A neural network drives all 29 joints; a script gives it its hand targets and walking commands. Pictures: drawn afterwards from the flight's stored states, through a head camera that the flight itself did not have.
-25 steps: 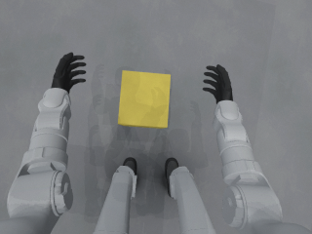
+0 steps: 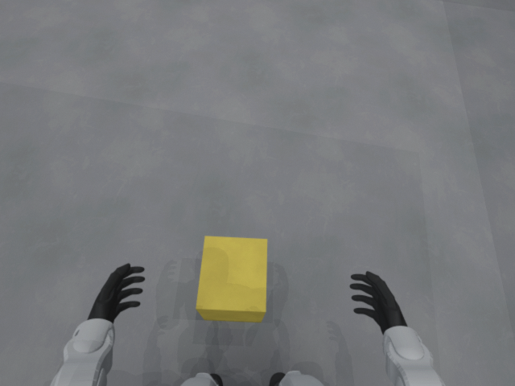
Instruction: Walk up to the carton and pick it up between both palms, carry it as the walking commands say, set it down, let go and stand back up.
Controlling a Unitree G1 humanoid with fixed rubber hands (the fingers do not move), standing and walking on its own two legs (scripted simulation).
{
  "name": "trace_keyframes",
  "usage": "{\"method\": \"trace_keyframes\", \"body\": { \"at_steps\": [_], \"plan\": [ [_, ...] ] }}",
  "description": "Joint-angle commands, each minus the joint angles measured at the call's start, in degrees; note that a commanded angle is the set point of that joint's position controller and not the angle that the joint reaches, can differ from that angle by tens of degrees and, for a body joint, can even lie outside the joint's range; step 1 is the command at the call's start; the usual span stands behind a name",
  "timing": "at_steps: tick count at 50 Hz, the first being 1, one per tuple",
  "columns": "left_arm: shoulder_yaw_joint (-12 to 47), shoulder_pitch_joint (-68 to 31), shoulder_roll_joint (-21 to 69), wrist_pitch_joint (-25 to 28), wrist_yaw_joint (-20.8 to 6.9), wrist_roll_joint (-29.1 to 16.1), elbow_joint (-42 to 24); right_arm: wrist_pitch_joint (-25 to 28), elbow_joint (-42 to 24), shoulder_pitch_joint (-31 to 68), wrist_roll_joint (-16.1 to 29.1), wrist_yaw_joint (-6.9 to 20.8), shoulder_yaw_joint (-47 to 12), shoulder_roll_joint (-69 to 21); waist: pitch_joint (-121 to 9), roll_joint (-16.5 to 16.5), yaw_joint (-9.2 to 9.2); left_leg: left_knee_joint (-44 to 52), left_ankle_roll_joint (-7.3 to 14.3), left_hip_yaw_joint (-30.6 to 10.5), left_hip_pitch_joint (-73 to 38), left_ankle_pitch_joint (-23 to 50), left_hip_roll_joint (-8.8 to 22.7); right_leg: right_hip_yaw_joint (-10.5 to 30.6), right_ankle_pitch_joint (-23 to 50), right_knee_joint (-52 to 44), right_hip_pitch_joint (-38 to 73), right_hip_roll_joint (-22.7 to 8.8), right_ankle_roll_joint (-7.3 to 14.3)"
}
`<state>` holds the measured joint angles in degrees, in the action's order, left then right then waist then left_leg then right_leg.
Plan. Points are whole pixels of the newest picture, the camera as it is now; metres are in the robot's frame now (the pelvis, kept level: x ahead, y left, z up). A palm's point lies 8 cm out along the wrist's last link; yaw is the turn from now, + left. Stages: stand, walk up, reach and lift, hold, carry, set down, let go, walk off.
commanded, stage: let go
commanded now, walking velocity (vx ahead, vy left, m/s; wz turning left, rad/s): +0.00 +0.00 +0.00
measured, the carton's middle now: (234, 281) +0.41 +0.04 -0.63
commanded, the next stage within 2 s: stand in 0.62 s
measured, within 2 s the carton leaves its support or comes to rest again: neither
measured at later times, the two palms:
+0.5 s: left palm (82, 365) +0.16 +0.24 -0.05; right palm (413, 352) +0.17 -0.23 -0.04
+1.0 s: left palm out of the picture +0.13 +0.29 -0.07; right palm (441, 383) +0.12 -0.27 -0.08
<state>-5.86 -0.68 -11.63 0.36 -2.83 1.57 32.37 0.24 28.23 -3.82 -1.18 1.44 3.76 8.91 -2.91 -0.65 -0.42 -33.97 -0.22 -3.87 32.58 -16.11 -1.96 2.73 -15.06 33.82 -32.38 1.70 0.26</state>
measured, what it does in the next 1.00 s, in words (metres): stands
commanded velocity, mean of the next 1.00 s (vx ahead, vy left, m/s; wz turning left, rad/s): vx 0.00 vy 0.00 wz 0.00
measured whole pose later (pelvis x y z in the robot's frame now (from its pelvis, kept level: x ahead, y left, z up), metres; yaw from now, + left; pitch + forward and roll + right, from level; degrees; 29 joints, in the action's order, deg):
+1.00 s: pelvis +0.01 +0.01 +0.01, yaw +0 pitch -2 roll +0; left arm -4.2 13.1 -17.6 0.2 1.7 1.1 41.2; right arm 1.0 43.3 -12.2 -1.3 -1.5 3.3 17.4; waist 0.7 0.0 0.1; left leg -28.4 0.6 -2.7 9.6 -16.6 -1.7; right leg 2.7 -16.5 28.0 -9.3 1.1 -0.1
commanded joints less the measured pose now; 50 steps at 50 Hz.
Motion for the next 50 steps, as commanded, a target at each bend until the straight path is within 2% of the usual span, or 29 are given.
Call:
{"method": "trace_keyframes", "body": {
  "at_steps": [1, 3, 5, 6, 7, 9, 13, 14, 15, 18, 19, 20, 21, 22, 23, 24, 27, 30, 31, 32, 33, 35, 37, 43, 44, 46, 50],
  "plan": [
    [-0.78, 7.11, -5.48, 0.93, 0.1, -0.11, -8.33, 1.23, -6.4, -5.8, 1.37, 0.41, -0.12, 4.65, -11.46, 0.89, 1.5, 7.77, -1.5, 3.45, -15.74, 15.0, 0.08, -1.15, 16.79, -7.22, 21.78, -0.38, -1.48],
    [-0.22, 7.38, -5.52, 0.82, -0.15, -0.47, -10.73, 1.36, -9.31, -6.54, 1.52, 0.6, -0.92, 4.9, -8.38, -1.76, 0.99, 8.68, -1.29, 3.98, -19.43, 14.31, -0.15, -0.42, 17.99, -9.07, 22.95, -0.47, -1.92],
    [0.59, 6.72, -5.77, 0.13, -0.45, -1.26, -11.31, 0.66, -8.76, -5.69, 1.65, 0.58, -1.0, 5.39, -3.15, -1.34, 1.47, 9.79, -1.71, 4.35, -18.99, 13.13, -0.28, -0.73, 16.98, -9.63, 24.1, -0.04, -1.95],
    [1.25, 8.41, -5.64, -0.25, -0.56, -1.13, -11.9, 0.3, -8.71, -7.72, 1.88, 0.71, -0.71, 5.8, -3.0, 0.19, 1.24, 10.18, -2.1, 4.46, -21.06, 13.52, -0.37, -0.69, 16.72, -10.08, 25.34, -0.08, -1.89],
    [1.43, 8.89, -5.52, -0.66, -0.75, -1.39, -11.84, -0.16, -8.62, -8.5, 1.65, 0.73, -0.36, 6.56, -1.43, -0.57, 0.93, 10.88, -2.07, 4.32, -22.62, 13.19, -0.14, -1.08, 15.42, -10.49, 25.55, 0.14, -2.01],
    [1.63, 10.3, -5.83, -1.54, -1.01, -0.84, -12.76, -1.19, -8.5, -9.45, 1.83, 1.04, -0.43, 6.83, -0.1, 1.9, 1.21, 11.37, -2.13, 4.18, -24.4, 13.7, -0.33, -1.19, 15.26, -11.27, 27.41, 0.07, -1.95],
    [1.71, 9.28, -6.29, -3.89, -1.74, -1.1, -12.93, -3.43, -9.49, -7.37, 1.66, 1.6, -0.35, 8.43, 4.8, 0.16, 1.15, 12.17, -1.54, 4.35, -26.62, 10.46, -0.41, -2.24, 10.48, -13.03, 26.29, 0.53, -2.07],
    [1.35, 10.81, -6.2, -4.61, -1.98, -0.82, -12.79, -4.12, -8.73, -7.93, 1.67, 1.69, -0.27, 8.62, 5.51, 0.82, 1.44, 12.22, -1.47, 4.31, -26.7, 10.48, -0.56, -2.15, 10.52, -13.38, 27.21, 0.33, -2.03],
    [0.98, 10.37, -6.77, -5.22, -2.12, -0.84, -13.11, -4.83, -9.57, -7.95, 1.48, 1.8, -0.25, 8.53, 5.75, -0.23, 0.95, 12.25, -1.12, 4.48, -28.0, 9.19, -0.73, -2.65, 8.92, -13.66, 27.03, 0.59, -2.23],
    [0.7, 10.76, -6.45, -6.68, -2.21, -0.65, -14.05, -6.28, -10.03, -7.05, 1.37, 2.35, -0.47, 8.83, 8.08, 1.23, 1.73, 12.57, -0.99, 4.14, -27.75, 8.91, -0.71, -2.52, 8.09, -13.68, 28.01, 0.53, -1.84],
    [0.9, 10.3, -6.03, -7.13, -2.37, -0.94, -13.52, -6.83, -10.47, -7.1, 0.95, 2.48, -0.34, 8.81, 7.23, 0.3, 0.68, 12.31, -1.03, 4.36, -28.59, 8.53, -0.58, -2.82, 7.65, -13.75, 27.71, 0.69, -1.89],
    [0.8, 10.82, -6.18, -7.48, -2.27, -0.65, -13.99, -7.17, -10.18, -6.98, 1.0, 2.48, -0.44, 8.6, 8.01, 2.42, 1.23, 12.37, -1.19, 4.21, -28.54, 8.03, -0.72, -2.87, 6.91, -13.63, 28.15, 0.61, -1.59],
    [0.95, 10.65, -5.96, -7.58, -2.24, -1.36, -13.99, -7.68, -10.66, -6.82, 0.89, 2.4, -0.47, 9.05, 9.07, 0.47, 0.79, 12.5, -0.71, 3.98, -28.29, 7.81, -0.52, -2.62, 7.11, -13.36, 27.67, 0.8, -1.55],
    [1.05, 10.76, -5.85, -7.83, -2.25, -1.34, -14.18, -8.29, -10.32, -6.97, 1.24, 2.4, -0.72, 8.6, 9.02, 2.24, 1.11, 12.52, -0.74, 3.75, -28.07, 7.28, -0.54, -2.77, 6.3, -13.04, 28.05, 0.83, -1.36],
    [1.08, 10.36, -5.6, -7.87, -2.23, -1.28, -14.43, -8.57, -10.53, -6.9, 1.2, 2.27, -0.6, 8.83, 8.27, 1.75, 0.74, 12.19, -0.76, 4.15, -28.22, 7.97, -0.65, -2.42, 7.41, -12.89, 28.29, 0.76, -1.36],
    [1.02, 10.99, -5.53, -8.09, -2.13, -1.68, -13.8, -9.02, -11.21, -6.39, 0.86, 2.2, -0.54, 8.64, 8.75, -0.27, 0.68, 12.05, -0.48, 3.73, -28.21, 7.88, -0.69, -2.79, 7.06, -12.56, 27.98, 0.98, -1.54],
    [1.29, 10.81, -5.65, -8.04, -1.45, -1.17, -14.03, -10.02, -10.28, -6.3, 1.27, 1.39, -0.72, 8.19, 8.02, 1.71, 0.56, 11.5, -0.48, 3.67, -28.69, 8.41, -0.53, -2.42, 6.31, -11.57, 27.42, 1.05, -1.13],
    [1.55, 10.79, -5.27, -7.94, -0.39, -1.01, -14.59, -10.37, -10.73, -5.33, 1.12, 0.2, -0.57, 8.4, 6.05, 0.09, 0.36, 10.18, -0.85, 3.47, -28.36, 9.84, -0.44, -2.03, 6.82, -9.47, 26.97, 1.1, -1.15],
    [1.94, 10.61, -5.12, -7.87, -0.15, -0.64, -14.76, -10.36, -10.56, -5.26, 1.35, -0.04, -1.01, 8.35, 6.1, 1.8, 0.42, 9.77, -0.96, 3.47, -27.06, 10.19, -0.38, -1.65, 6.98, -9.06, 26.75, 0.92, -0.92],
    [-1.13, 9.9, -12.56, -4.69, 2.06, -0.96, -5.31, -5.59, -1.34, -4.84, 0.81, -1.55, 1.28, 14.96, 1.1, 2.82, 0.66, 8.7, -0.84, 2.54, -23.55, 8.3, 2.45, -0.87, 6.03, -8.05, 23.23, -1.77, -1.94],
    [-1.37, 10.94, -13.11, -3.22, 2.8, -0.71, -4.66, -3.52, -0.74, -5.09, 0.08, -2.08, 1.49, 14.58, 1.81, 2.86, 0.48, 9.06, -0.5, 1.13, -23.44, 5.79, 2.29, 0.25, 4.36, -8.72, 23.0, -2.12, -1.7],
    [-1.03, 11.01, -11.08, -1.64, 3.46, -0.45, -2.61, -1.24, 1.63, -5.54, -0.22, -2.34, 1.13, 13.26, 3.82, 0.32, 0.25, 8.97, -0.18, -0.08, -22.55, 5.7, 2.8, 1.16, 3.84, -9.55, 20.41, -2.39, -0.97],
    [-0.92, 10.73, -10.75, -0.52, 3.7, -0.44, -1.47, 0.06, 3.95, -5.41, -0.1, -2.58, 1.42, 13.8, 4.11, -0.89, 0.34, 9.42, 0.06, -0.86, -20.93, 4.48, 3.21, 1.79, 3.17, -9.65, 20.78, -2.72, -0.66],
    [-0.47, 11.79, -11.34, 0.62, 4.48, -0.3, 2.43, 1.74, 8.51, -5.68, -0.31, -2.96, 1.39, 14.42, 1.45, 2.34, 0.79, 9.36, -0.05, -2.24, -22.42, 11.39, 4.64, 2.62, 7.39, -9.02, 22.67, -3.56, -0.82],
    [-0.44, 11.37, -12.06, 0.71, 4.66, -0.33, 2.73, 1.83, 9.09, -5.36, -0.31, -2.82, 1.34, 14.34, 1.71, 0.55, 0.72, 9.43, -0.04, -2.52, -22.36, 12.15, 4.75, 2.4, 8.31, -9.11, 22.71, -3.64, -0.81],
    [-0.11, 11.76, -12.06, 0.78, 4.76, -0.43, 3.8, 1.83, 10.11, -6.09, -0.11, -2.97, 1.22, 14.53, 1.63, 2.01, 0.44, 9.38, -0.06, -2.61, -22.53, 13.19, 4.8, 2.74, 8.82, -9.0, 22.92, -3.99, -0.75],
    [0.47, 11.56, -12.57, 0.85, 4.83, -0.48, 5.86, 1.5, 12.61, -6.46, 0.09, -3.39, 1.2, 16.06, 1.17, 0.92, 0.46, 9.55, -0.04, -3.27, -23.43, 13.59, 5.48, 2.74, 9.32, -9.27, 23.17, -4.28, -0.66]
  ]
}}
